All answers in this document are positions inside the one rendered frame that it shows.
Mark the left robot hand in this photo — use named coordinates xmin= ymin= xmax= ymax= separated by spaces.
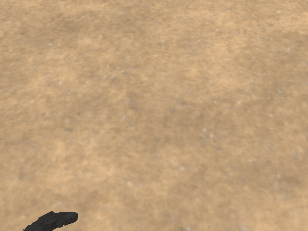
xmin=22 ymin=211 xmax=78 ymax=231

